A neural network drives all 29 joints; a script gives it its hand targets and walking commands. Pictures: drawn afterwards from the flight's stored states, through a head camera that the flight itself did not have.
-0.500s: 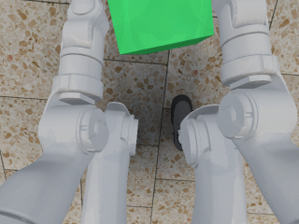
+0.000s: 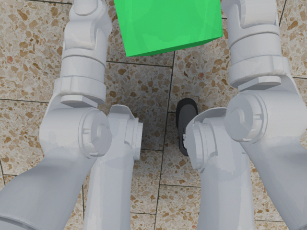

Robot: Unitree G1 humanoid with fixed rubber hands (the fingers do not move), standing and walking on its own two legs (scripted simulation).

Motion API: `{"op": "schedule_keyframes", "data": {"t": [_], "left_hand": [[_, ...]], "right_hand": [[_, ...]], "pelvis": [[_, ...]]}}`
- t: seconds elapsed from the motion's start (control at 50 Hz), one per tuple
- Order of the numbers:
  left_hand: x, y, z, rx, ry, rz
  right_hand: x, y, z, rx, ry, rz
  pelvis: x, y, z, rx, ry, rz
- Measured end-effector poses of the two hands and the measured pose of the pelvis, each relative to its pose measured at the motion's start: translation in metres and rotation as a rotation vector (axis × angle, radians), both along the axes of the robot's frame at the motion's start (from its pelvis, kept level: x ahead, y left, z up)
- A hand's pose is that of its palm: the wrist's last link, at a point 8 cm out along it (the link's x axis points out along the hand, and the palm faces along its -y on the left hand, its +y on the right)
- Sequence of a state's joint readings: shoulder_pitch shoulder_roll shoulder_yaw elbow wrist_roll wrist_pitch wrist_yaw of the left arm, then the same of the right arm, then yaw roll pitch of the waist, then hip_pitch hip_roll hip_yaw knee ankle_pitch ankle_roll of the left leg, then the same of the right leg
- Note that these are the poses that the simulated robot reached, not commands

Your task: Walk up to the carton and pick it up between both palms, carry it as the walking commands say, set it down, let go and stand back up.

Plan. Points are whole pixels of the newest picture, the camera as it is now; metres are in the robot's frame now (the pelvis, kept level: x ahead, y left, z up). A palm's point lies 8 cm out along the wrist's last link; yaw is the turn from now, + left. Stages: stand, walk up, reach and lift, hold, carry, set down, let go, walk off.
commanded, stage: set down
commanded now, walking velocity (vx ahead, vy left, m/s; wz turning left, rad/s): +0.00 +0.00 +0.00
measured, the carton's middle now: out of the picture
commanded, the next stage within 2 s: none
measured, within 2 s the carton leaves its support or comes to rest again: rests again in 0.86 s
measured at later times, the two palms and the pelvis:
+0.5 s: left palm out of the picture +0.53 +0.12 -0.18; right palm out of the picture +0.57 -0.13 -0.16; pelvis +0.00 +0.00 +0.00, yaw +0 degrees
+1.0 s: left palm out of the picture +0.53 +0.12 -0.19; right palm out of the picture +0.55 -0.15 -0.18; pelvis +0.00 +0.00 +0.00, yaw +1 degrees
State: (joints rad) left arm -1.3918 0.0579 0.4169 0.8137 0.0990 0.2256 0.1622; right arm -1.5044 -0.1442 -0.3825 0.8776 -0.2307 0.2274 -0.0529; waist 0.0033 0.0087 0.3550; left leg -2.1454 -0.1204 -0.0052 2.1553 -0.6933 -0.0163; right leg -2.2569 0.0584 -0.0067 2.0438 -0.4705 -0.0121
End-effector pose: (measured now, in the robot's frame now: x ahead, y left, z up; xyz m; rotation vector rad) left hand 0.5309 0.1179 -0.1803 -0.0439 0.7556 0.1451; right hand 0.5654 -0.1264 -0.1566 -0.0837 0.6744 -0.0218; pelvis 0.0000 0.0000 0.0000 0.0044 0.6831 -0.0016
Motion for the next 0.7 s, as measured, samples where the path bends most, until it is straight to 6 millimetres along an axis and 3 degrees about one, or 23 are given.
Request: {"op": "schedule_keyframes", "data": {"t": [0.7], "left_hand": [[0.0,-0.0022,-0.0039,-0.018,-0.018,-0.046]], "right_hand": [[-0.0008,-0.0083,-0.0074,0.008,0.01,0.013]], "pelvis": [[0.0005,-0.001,-0.0047,0.003,-0.014,0.004]]}}
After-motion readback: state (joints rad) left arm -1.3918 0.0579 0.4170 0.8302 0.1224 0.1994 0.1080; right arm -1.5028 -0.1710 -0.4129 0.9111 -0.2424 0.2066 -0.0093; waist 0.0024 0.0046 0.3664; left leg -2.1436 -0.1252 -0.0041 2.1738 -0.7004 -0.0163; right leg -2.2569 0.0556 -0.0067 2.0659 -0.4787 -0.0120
